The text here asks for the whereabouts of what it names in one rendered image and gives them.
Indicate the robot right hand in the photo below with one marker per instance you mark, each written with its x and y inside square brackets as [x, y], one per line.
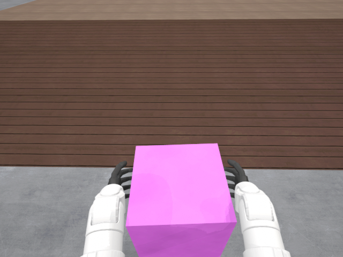
[239, 175]

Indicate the carton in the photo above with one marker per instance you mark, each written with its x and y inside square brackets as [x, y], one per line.
[179, 203]

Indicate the robot right forearm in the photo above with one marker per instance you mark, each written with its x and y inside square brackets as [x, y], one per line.
[259, 224]

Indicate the robot left hand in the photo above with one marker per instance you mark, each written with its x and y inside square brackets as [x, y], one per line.
[117, 174]

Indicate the robot left forearm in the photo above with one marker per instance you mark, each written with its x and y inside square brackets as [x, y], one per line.
[105, 225]

